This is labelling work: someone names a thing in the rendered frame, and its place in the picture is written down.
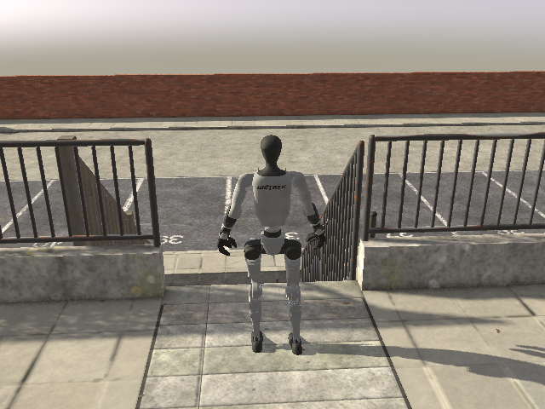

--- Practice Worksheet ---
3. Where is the left robot upper arm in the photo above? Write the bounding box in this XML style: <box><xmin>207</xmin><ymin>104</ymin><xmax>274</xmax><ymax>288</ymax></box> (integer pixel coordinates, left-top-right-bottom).
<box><xmin>228</xmin><ymin>172</ymin><xmax>254</xmax><ymax>219</ymax></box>

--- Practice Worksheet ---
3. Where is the right robot foot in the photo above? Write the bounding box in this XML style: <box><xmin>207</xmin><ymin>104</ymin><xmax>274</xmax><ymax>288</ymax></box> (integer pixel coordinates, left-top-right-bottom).
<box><xmin>288</xmin><ymin>332</ymin><xmax>302</xmax><ymax>355</ymax></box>

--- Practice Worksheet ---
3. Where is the robot left forearm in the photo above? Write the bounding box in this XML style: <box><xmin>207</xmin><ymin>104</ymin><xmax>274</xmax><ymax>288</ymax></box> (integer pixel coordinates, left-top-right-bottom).
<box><xmin>219</xmin><ymin>205</ymin><xmax>237</xmax><ymax>239</ymax></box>

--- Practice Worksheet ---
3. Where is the robot right forearm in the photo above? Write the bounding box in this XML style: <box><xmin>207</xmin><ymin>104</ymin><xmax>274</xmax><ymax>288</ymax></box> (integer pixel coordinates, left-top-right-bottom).
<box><xmin>307</xmin><ymin>203</ymin><xmax>324</xmax><ymax>235</ymax></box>

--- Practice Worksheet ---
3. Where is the right robot hand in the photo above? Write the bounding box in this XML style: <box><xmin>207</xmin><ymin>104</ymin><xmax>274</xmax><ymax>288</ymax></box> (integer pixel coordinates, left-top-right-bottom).
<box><xmin>306</xmin><ymin>232</ymin><xmax>326</xmax><ymax>250</ymax></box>

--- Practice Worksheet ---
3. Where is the robot torso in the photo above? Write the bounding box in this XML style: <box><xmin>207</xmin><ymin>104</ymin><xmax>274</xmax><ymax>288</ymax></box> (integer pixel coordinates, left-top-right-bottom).
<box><xmin>252</xmin><ymin>168</ymin><xmax>292</xmax><ymax>256</ymax></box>

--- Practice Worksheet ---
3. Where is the left robot hand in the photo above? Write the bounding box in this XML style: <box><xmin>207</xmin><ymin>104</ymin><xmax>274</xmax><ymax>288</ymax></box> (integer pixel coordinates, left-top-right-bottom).
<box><xmin>217</xmin><ymin>236</ymin><xmax>237</xmax><ymax>256</ymax></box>

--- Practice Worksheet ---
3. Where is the right robot upper arm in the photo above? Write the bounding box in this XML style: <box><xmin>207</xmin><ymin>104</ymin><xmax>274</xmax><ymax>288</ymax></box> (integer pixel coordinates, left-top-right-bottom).
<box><xmin>290</xmin><ymin>171</ymin><xmax>315</xmax><ymax>216</ymax></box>

